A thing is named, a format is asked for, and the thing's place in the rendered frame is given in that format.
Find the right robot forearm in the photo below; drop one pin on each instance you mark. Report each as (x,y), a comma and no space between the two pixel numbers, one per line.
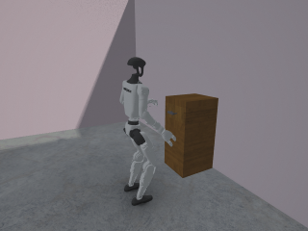
(149,120)

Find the cabinet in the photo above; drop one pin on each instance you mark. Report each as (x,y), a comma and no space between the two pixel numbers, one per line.
(193,150)

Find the robot right foot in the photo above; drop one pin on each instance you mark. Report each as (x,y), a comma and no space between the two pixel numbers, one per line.
(144,199)

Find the drawer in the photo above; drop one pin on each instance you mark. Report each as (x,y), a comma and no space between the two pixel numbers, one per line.
(179,112)

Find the robot left shin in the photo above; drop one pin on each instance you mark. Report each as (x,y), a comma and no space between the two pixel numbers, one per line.
(135,170)

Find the left robot upper arm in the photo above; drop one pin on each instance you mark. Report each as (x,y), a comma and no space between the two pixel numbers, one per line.
(121,99)

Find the robot left hand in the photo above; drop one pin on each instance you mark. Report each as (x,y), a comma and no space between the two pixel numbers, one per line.
(149,100)

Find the right robot upper arm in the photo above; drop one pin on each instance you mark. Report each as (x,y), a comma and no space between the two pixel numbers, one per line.
(143,92)

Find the robot right hand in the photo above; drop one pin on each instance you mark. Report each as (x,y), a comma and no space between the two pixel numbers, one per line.
(167,135)

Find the handle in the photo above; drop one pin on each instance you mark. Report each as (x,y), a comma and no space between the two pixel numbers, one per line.
(171,113)

